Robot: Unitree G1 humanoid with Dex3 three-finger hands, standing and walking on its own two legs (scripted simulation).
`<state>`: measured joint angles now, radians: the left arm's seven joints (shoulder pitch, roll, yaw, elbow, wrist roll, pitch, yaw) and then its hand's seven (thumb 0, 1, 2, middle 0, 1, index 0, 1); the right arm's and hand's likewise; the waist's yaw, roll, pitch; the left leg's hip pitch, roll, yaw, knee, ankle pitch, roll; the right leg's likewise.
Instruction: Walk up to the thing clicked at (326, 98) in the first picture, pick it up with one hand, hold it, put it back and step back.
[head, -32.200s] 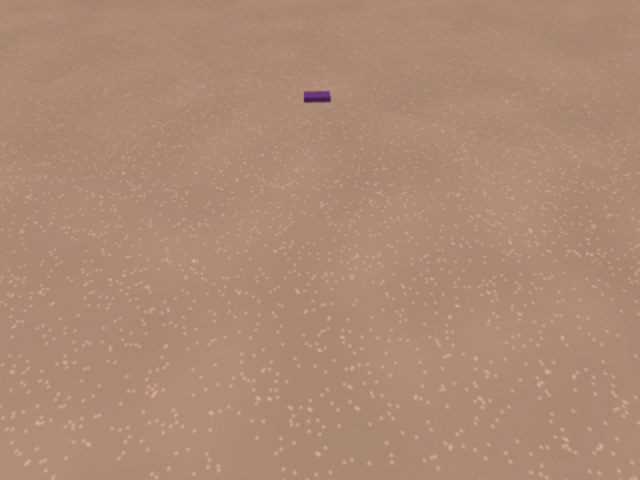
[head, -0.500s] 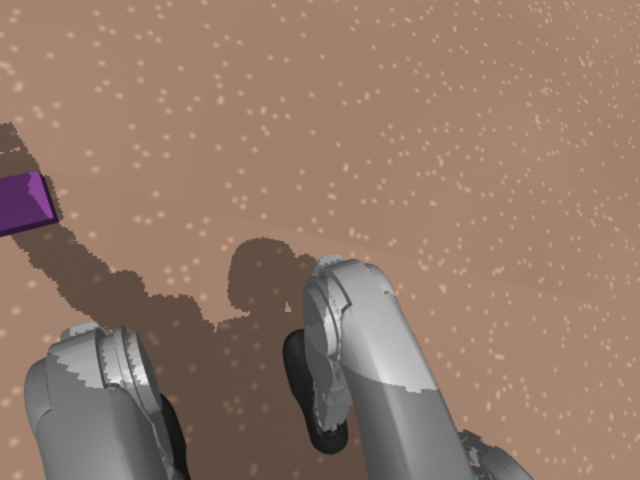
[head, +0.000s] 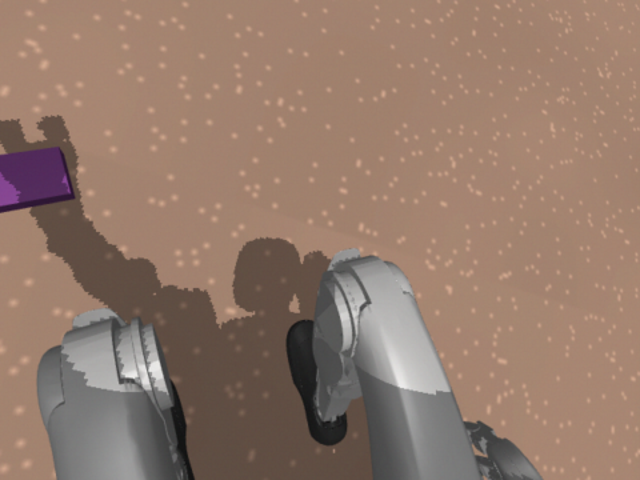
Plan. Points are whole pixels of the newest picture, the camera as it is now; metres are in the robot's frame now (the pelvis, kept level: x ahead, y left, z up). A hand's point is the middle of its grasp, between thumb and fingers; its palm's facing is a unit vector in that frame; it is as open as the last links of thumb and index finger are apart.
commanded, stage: home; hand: left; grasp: from above
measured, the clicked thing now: (4, 183) +0.51 +0.31 -0.31
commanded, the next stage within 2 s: none
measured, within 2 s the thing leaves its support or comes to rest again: neither
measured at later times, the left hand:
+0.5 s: hand out of the picture +0.41 +0.31 -0.02, palm faces -0.32 -0.48 -0.82, open 8.5 cm
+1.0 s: hand out of the picture +0.27 +0.24 +0.19, palm faces +0.09 -0.93 -0.37, open 7.4 cm
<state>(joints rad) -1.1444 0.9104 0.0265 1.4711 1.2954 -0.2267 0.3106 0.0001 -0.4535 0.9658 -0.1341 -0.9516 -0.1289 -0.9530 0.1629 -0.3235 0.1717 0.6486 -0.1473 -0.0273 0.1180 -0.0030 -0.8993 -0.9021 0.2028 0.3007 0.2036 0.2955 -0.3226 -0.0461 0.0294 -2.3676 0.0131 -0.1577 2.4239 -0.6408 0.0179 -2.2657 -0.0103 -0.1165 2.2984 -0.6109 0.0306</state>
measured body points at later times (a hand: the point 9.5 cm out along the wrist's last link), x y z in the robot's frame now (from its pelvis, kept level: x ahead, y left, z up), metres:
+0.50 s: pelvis +0.01 +0.00 +0.09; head +0.21 +0.06 +0.49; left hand +0.42 +0.33 +0.03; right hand +0.12 -0.27 -0.02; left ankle +0.08 +0.12 -0.29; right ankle +0.12 -0.12 -0.29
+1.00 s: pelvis +0.04 +0.00 +0.28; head +0.14 +0.04 +0.72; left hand +0.27 +0.29 +0.21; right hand +0.26 -0.20 +0.20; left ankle +0.08 +0.12 -0.29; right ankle +0.12 -0.12 -0.29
